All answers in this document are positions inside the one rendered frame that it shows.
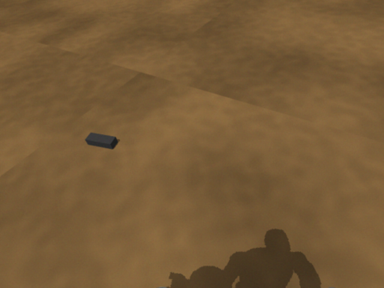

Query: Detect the carton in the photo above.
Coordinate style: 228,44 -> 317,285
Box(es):
85,133 -> 118,149

